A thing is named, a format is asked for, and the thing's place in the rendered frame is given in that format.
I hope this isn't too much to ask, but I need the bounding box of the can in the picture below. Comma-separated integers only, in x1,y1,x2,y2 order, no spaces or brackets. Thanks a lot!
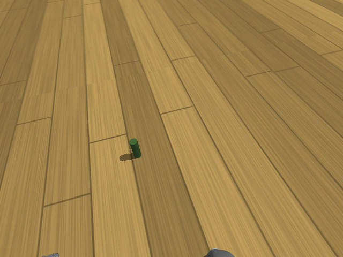
129,138,141,158

